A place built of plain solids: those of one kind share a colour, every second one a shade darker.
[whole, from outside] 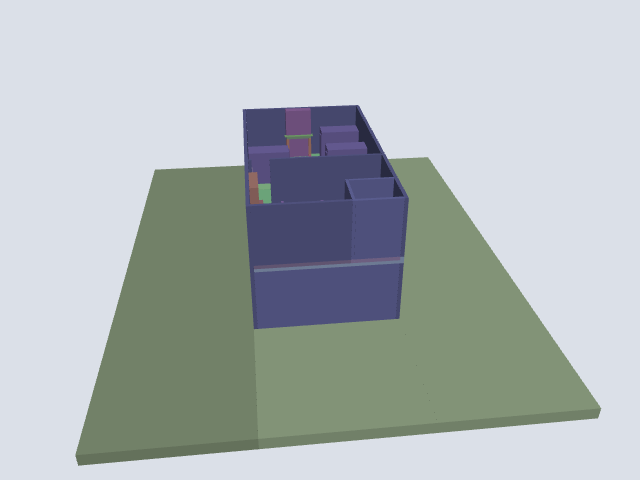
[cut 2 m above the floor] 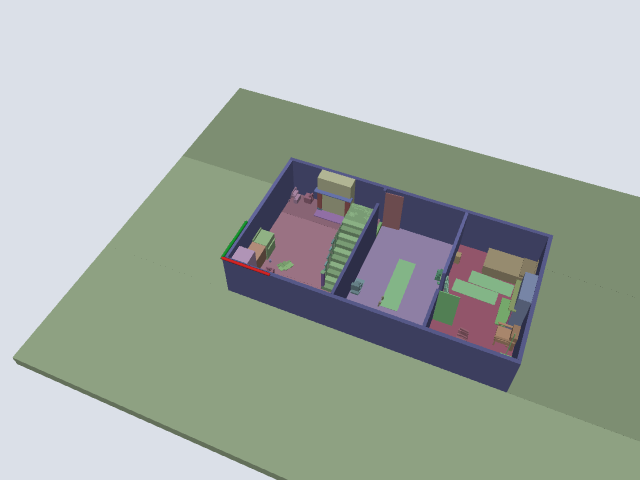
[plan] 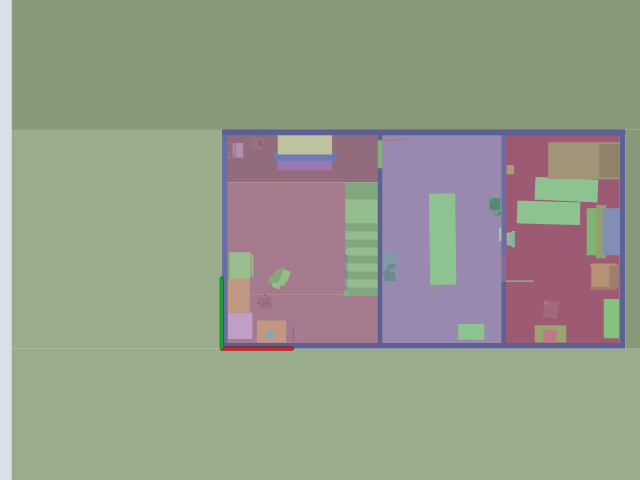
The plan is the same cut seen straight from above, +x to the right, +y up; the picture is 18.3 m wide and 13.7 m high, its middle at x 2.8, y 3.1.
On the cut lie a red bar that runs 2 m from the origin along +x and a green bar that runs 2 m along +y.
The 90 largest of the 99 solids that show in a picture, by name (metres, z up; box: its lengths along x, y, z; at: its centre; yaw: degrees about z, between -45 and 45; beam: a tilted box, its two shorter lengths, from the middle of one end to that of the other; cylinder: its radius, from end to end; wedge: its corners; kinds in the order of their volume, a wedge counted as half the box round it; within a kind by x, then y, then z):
{
 "under_1": {"box": [6.0, 6.25, 0.5], "at": [-3.0, 3.13, -0.33]},
 "under_2": {"box": [23.51, 6.0, 0.5], "at": [5.75, -3.0, -0.33]},
 "under_3": {"box": [23.51, 6.0, 0.5], "at": [5.75, 9.25, -0.33]},
 "under_4": {"box": [6.0, 6.25, 0.5], "at": [14.51, 3.13, -0.33]},
 "wall_1": {"box": [0.16, 1.9, 2.65], "at": [0.08, 1.11, 4.38]},
 "wall_2": {"box": [0.16, 5.93, 3.06], "at": [0.08, 3.13, 1.23]},
 "wall_3": {"box": [0.16, 3.9, 2.65], "at": [0.08, 4.14, 4.38]},
 "wall_4": {"box": [2.0, 0.13, 2.65], "at": [1.0, 2.12, 4.38]},
 "wall_5": {"box": [0.13, 1.9, 2.65], "at": [1.94, 1.11, 4.38]},
 "wall_6": {"box": [0.13, 4.99, 6.01], "at": [4.51, 2.65, 2.71]},
 "wall_7": {"box": [0.13, 0.15, 6.01], "at": [4.51, 6.02, 2.71]},
 "wall_8": {"box": [11.51, 0.16, 6.01], "at": [5.75, 0.08, 2.71]},
 "wall_9": {"box": [11.51, 0.16, 6.01], "at": [5.75, 6.17, 2.71]},
 "wall_10": {"box": [0.13, 1.75, 3.06], "at": [8.04, 1.03, 1.23]},
 "wall_11": {"box": [0.13, 3.39, 3.06], "at": [8.04, 4.4, 1.23]},
 "wall_12": {"box": [0.16, 5.93, 6.01], "at": [11.43, 3.13, 2.71]},
 "under_foot_1": {"box": [11.51, 6.25, 0.5], "at": [5.75, 3.13, -0.52]},
 "stair_1": {"box": [0.93, 3.24, 0.5], "at": [3.99, 3.13, -0.05]},
 "stair_2": {"box": [0.93, 3.01, 0.71], "at": [3.99, 3.25, 0.05]},
 "stair_3": {"box": [0.93, 2.78, 0.91], "at": [3.99, 3.36, 0.16]},
 "stair_4": {"box": [0.93, 2.55, 1.12], "at": [3.99, 3.48, 0.26]},
 "stair_5": {"box": [0.93, 2.32, 1.32], "at": [3.99, 3.59, 0.36]},
 "stair_6": {"box": [0.93, 2.09, 1.52], "at": [3.99, 3.7, 0.46]},
 "stair_7": {"box": [0.93, 1.86, 1.73], "at": [3.99, 3.82, 0.56]},
 "stair_8": {"box": [0.93, 1.64, 1.93], "at": [3.99, 3.93, 0.67]},
 "stair_9": {"box": [0.93, 1.41, 2.14], "at": [3.99, 4.05, 0.77]},
 "stair_10": {"box": [0.93, 1.18, 2.34], "at": [3.99, 4.16, 0.87]},
 "stair_11": {"box": [0.93, 0.95, 2.54], "at": [3.99, 4.28, 0.97]},
 "stair_12": {"box": [0.93, 0.72, 2.75], "at": [3.99, 4.39, 1.07]},
 "stair_13": {"box": [0.93, 0.49, 2.95], "at": [3.99, 4.51, 1.18]},
 "floor_lodge_1": {"box": [3.36, 3.21, 0.69], "at": [1.84, 3.15, -0.35]},
 "floor_lodge_2": {"box": [4.29, 1.38, 0.69], "at": [2.31, 0.85, -0.35]},
 "floor_lodge_3": {"box": [4.29, 1.34, 0.69], "at": [2.31, 5.42, -0.35]},
 "floor_waggoner_room_1": {"box": [3.24, 5.93, 0.69], "at": [9.73, 3.13, -0.35]},
 "floor_passage_1": {"box": [3.4, 5.93, 0.5], "at": [6.28, 3.13, -0.44]},
 "bunk_1": {"box": [0.94, 2.0, 1.64], "at": [8.16, 5.08, 3.88]},
 "bunk_2": {"box": [0.94, 2.0, 1.64], "at": [8.17, 1.17, 3.88]},
 "bunk_3": {"box": [0.39, 0.07, 1.46], "at": [10.4, 2.19, 3.79]},
 "bunk_4": {"box": [0.94, 2.0, 1.64], "at": [10.67, 1.17, 3.88]},
 "upper_floor_great_chamber_1": {"box": [6.77, 5.93, 0.16], "at": [7.96, 3.13, 2.98]},
 "fixture_breast_lodge_1": {"box": [1.55, 0.55, 2.81], "at": [2.37, 5.82, 1.35]},
 "child_bed_1": {"box": [1.96, 0.96, 0.48], "at": [10.34, 5.36, 0.24]},
 "child_bed_2": {"box": [2.06, 1.06, 0.4], "at": [10.34, 5.36, 0.38]},
 "child_bed_3": {"box": [0.55, 0.96, 0.2], "at": [11.04, 5.36, 0.58]},
 "fixture_breast_waggoner_room_1": {"box": [0.49, 1.34, 2.81], "at": [11.11, 3.34, 1.35]},
 "fixture_breast_great_chamber_1": {"box": [0.44, 1.34, 2.7], "at": [11.13, 3.34, 4.36]},
 "fixture_breast_inner_chamber_1": {"box": [1.55, 0.36, 2.7], "at": [2.37, 5.91, 4.36]},
 "fridge_1": {"box": [0.7, 0.75, 1.72], "at": [0.52, 0.65, 0.86]},
 "counter_run_1": {"box": [0.61, 0.96, 0.78], "at": [0.47, 1.51, 0.49]},
 "counter_run_2": {"box": [0.64, 0.96, 0.038], "at": [0.49, 1.51, 0.9]},
 "counter_run_3": {"box": [0.83, 0.64, 0.038], "at": [1.42, 0.49, 0.9]},
 "rug_1": {"box": [0.75, 2.6, 0.08], "at": [6.3, 3.12, -0.22], "yaw": 0.8},
 "rug_2": {"box": [0.75, 0.45, 0.08], "at": [7.12, 0.48, -0.22], "yaw": -0.3},
 "rug_3": {"box": [0.65, 1.8, 0.08], "at": [7.34, 4.83, 3.03], "yaw": 1.2},
 "rug_4": {"box": [1.8, 0.65, 0.08], "at": [9.32, 3.88, -0.03], "yaw": -1.6},
 "rug_5": {"box": [1.8, 0.65, 0.08], "at": [9.83, 4.54, -0.03], "yaw": -2.7},
 "range_cooker_1": {"box": [0.65, 0.76, 0.94], "at": [0.49, 2.37, 0.47]},
 "wall_band_1": {"box": [0.16, 5.93, 0.31], "at": [0.08, 3.13, 2.9]},
 "wall_foot_1": {"box": [0.16, 1.9, 0.17], "at": [0.08, 1.11, 2.98]},
 "wall_foot_2": {"box": [0.16, 3.9, 0.17], "at": [0.08, 4.14, 2.98]},
 "armchair_frame_1": {"box": [0.74, 0.63, 0.18], "at": [10.91, 2.05, 0.32]},
 "armchair_frame_2": {"box": [0.26, 0.62, 0.41], "at": [11.19, 2.06, 0.61]},
 "bin_bag_1": {"box": [0.34, 0.34, 0.33], "at": [1.02, 5.85, 0.17]},
 "bin_bag_2": {"box": [0.36, 0.32, 0.3], "at": [1.24, 1.32, 0.15], "yaw": 9.1},
 "floor_gap_lodge_door_1": {"box": [0.13, 0.8, 0.69], "at": [4.51, 5.55, -0.35]},
 "floor_gap_waggoner_door_1": {"box": [0.13, 0.8, 0.69], "at": [8.04, 2.31, -0.35]},
 "fixture_hearth_lodge_1": {"box": [1.55, 0.45, 0.1], "at": [2.37, 5.32, 0.0]},
 "clothes_rail_1": {"box": [0.44, 1.13, 0.12], "at": [11.12, 0.86, 0.06]},
 "small_desk_1": {"box": [0.9, 0.5, 0.13], "at": [9.38, 0.42, 0.68]},
 "leaf_lodge_door_1": {"box": [0.8, 0.035, 2.11], "at": [4.98, 5.96, 0.86], "yaw": 4.0},
 "fixture_hearth_waggoner_room_1": {"box": [0.45, 1.34, 0.1], "at": [10.64, 3.34, 0.0]},
 "leaf_waggoner_door_1": {"box": [0.8, 0.035, 1.92], "at": [8.51, 1.93, 0.96]},
 "recycling_crate_1": {"box": [0.36, 0.48, 0.28], "at": [2.17, 0.41, 0.14]},
 "boot_tray_1": {"box": [0.35, 0.14, 0.4], "at": [4.76, 2.13, 0.01]},
 "boot_tray_2": {"box": [0.38, 0.75, 0.08], "at": [4.79, 2.36, -0.21]},
 "table_lamp_1": {"box": [0.38, 0.38, 0.26], "at": [9.36, 0.36, 1.2], "yaw": -4.0},
 "book_pile_1": {"box": [0.22, 0.27, 0.48], "at": [8.23, 5.11, 0.24]},
 "fixture_breast_lodge_shelf_1": {"box": [1.73, 0.29, 0.04], "at": [2.37, 5.5, 1.28]},
 "fixture_breast_lodge_jamb_1": {"box": [0.23, 0.046, 0.94], "at": [1.7, 5.52, 0.62]},
 "fixture_breast_lodge_jamb_2": {"box": [0.23, 0.046, 0.94], "at": [3.03, 5.52, 0.62]},
 "step_stool_1": {"box": [0.18, 0.42, 0.25], "at": [0.52, 5.66, 0.13]},
 "fixture_breast_great_chamber_shelf_1": {"box": [0.29, 1.52, 0.04], "at": [10.87, 3.34, 4.34]},
 "fixture_breast_waggoner_room_shelf_1": {"box": [0.29, 1.52, 0.04], "at": [10.82, 3.34, 1.28]},
 "stair_newel_1": {"box": [0.12, 0.12, 1.08], "at": [3.55, 1.58, 0.54]},
 "fixture_breast_great_chamber_frieze_1": {"box": [0.046, 1.34, 0.17], "at": [10.89, 3.34, 4.24]},
 "electric_kettle_1": {"box": [0.22, 0.17, 0.25], "at": [1.38, 0.4, 1.03], "yaw": -6.6},
 "fixture_breast_great_chamber_jamb_1": {"box": [0.046, 0.15, 0.94], "at": [10.89, 2.74, 3.68]},
 "backpack_1": {"box": [0.21, 0.3, 0.1], "at": [7.84, 4.15, 0.16]},
 "dropped_towel_1": {"box": [0.22, 0.3, 0.09], "at": [1.81, 2.09, -0.01], "yaw": -21.4},
 "chair_bentwood_1": {"box": [0.41, 0.41, 0.035], "at": [9.38, 1.11, 0.44], "yaw": -7.1}
}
